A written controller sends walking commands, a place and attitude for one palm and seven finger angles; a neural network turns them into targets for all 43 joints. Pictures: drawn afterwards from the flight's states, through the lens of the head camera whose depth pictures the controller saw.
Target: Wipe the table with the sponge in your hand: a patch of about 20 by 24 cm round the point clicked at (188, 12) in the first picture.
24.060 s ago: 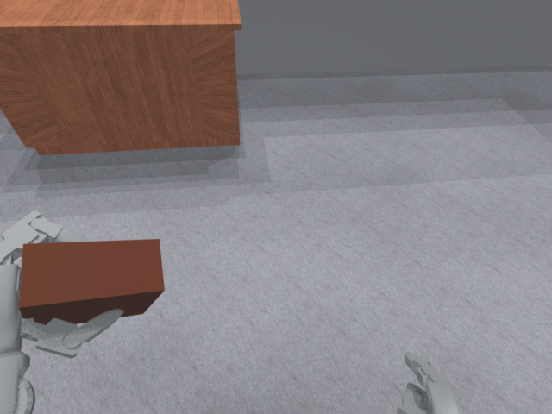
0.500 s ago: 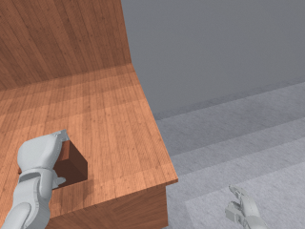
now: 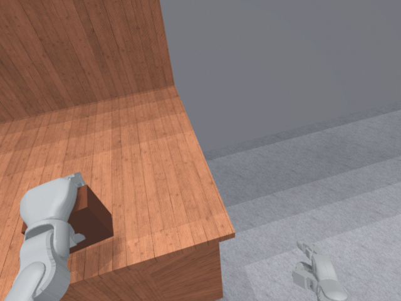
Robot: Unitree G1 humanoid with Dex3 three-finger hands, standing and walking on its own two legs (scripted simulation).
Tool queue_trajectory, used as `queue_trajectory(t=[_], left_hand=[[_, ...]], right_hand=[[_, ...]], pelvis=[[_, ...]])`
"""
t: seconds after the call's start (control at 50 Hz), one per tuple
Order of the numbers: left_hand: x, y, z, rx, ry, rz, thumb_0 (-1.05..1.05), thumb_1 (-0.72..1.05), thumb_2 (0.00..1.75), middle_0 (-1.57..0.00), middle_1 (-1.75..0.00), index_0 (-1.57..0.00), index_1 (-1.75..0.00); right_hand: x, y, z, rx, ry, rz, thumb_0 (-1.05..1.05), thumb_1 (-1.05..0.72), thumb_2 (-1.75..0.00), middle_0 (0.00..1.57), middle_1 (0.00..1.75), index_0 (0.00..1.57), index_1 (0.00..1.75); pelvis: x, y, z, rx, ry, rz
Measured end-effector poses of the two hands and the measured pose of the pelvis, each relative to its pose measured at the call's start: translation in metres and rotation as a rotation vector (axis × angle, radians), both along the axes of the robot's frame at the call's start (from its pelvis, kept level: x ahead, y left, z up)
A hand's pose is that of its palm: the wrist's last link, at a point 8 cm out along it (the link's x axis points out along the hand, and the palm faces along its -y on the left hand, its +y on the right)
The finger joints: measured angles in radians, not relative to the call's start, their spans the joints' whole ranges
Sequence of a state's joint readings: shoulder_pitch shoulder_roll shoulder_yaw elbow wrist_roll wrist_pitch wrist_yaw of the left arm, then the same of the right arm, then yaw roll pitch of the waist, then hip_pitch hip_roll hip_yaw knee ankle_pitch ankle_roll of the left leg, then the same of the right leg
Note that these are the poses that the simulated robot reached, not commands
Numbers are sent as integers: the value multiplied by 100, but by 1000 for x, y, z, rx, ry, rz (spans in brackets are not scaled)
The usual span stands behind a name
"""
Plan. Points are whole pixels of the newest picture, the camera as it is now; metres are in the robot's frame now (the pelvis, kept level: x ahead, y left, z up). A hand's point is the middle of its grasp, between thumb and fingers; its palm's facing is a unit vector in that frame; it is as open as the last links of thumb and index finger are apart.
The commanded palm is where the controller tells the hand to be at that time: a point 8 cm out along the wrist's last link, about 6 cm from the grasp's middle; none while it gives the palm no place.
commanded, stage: move the sponge above the wiping area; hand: left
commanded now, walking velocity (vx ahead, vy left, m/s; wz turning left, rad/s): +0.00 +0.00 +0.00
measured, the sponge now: (77, 226) +0.23 +0.31 +0.04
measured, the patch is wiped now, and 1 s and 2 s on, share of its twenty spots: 0.00 0.00 0.00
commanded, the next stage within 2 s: lower the sponge onto the table in 0.96 s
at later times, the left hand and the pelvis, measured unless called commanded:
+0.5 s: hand (77, 221) +0.22 +0.29 +0.06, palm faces -0.07 -0.13 -0.99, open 10.0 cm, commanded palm +0.21 +0.28 +0.14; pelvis +0.00 +0.00 +0.00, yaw +0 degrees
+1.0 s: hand (89, 232) +0.22 +0.27 +0.04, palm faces -0.14 -0.20 -0.97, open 10.0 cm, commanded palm +0.20 +0.28 +0.14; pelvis +0.02 +0.00 +0.00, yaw +0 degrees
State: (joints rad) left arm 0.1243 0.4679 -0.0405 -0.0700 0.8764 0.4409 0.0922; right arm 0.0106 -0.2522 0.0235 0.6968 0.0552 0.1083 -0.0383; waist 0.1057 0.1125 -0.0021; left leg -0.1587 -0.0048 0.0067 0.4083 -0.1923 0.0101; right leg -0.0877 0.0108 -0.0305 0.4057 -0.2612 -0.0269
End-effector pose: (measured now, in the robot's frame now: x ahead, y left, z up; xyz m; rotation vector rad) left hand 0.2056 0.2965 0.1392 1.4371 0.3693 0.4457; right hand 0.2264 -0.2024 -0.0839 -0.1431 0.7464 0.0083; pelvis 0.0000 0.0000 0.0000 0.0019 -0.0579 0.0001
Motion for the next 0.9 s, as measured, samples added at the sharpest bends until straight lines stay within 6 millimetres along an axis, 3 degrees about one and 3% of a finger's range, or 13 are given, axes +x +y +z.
queue_trajectory(t=[0.06, 0.14, 0.22, 0.36, 0.46, 0.56, 0.62, 0.66, 0.72, 0.8, 0.86, 0.9], left_hand=[[-3, -8, -11, -46, 77, -13, 0, -48, 103, -74, -135, -75, -134], [-7, -34, -31, -92, 157, -134, 0, -48, 103, -74, -135, -75, -134], [-4, -44, -31, -43, 123, -236, 0, -48, 103, -74, -134, -75, -134], [5, -10, 3, 46, -37, -92, 0, -49, 103, -74, -134, -75, -134], [5, 2, -7, -18, 68, 24, 0, -48, 103, -74, -135, -75, -134], [5, -28, -38, -99, 197, -119, 0, -48, 103, -74, -135, -75, -134], [6, -47, -37, -80, 156, -249, 0, -48, 103, -74, -135, -75, -134], [8, -50, -29, -34, 95, -288, 0, -48, 103, -74, -134, -75, -134], [13, -37, -11, 28, -5, -238, 0, -48, 103, -74, -134, -75, -134], [17, -6, 5, 41, -53, -59, 0, -48, 103, -74, -134, -75, -134], [13, 9, 0, 5, 15, 51, 0, -48, 103, -74, -135, -75, -134], [9, 9, -12, -37, 89, 65, 0, -48, 103, -74, -135, -75, -135]], right_hand=[[3, -2, 2, -1, -20, 3, 1, -91, -90, 21, 30, 20, 30], [4, -7, 4, -29, -35, 11, 1, -91, -90, 21, 30, 20, 30], [0, -11, 3, -62, -18, 10, 1, -91, -90, 21, 30, 20, 30], [-7, -17, -2, -39, 17, -21, 1, -91, -90, 20, 30, 20, 30], [-5, -21, -5, -24, 16, -32, 1, -91, -90, 21, 30, 20, 30], [-1, -22, -5, -51, 1, -19, 1, -91, -90, 20, 30, 20, 30], [-1, -21, -4, -70, 2, -16, 1, -91, -90, 20, 30, 20, 30], [-2, -20, -4, -72, 12, -17, 1, -91, -90, 20, 30, 20, 30], [-2, -18, -5, -54, 27, -23, 1, -91, -90, 20, 30, 20, 30], [1, -16, -6, -21, 37, -28, 1, -91, -90, 20, 30, 20, 30], [6, -16, -6, -9, 29, -28, 1, -91, -90, 21, 30, 20, 30], [10, -16, -4, -11, 15, -25, 1, -91, -90, 21, 30, 20, 30]], pelvis=[[-1, 1, 0, 0, 3, 5], [-1, 1, 0, 0, 5, 6], [0, -2, -1, -1, 2, -4], [3, -7, 0, -2, -4, -9], [3, -5, 0, 1, 6, 3], [5, -3, -1, 1, 21, 5], [8, -3, -1, 0, 24, -2], [10, -4, -1, -1, 24, -10], [13, -5, -1, -2, 20, -17], [14, -5, -1, 0, 17, -14], [15, -4, -1, 2, 22, -6], [15, -2, -1, 2, 26, 0]])
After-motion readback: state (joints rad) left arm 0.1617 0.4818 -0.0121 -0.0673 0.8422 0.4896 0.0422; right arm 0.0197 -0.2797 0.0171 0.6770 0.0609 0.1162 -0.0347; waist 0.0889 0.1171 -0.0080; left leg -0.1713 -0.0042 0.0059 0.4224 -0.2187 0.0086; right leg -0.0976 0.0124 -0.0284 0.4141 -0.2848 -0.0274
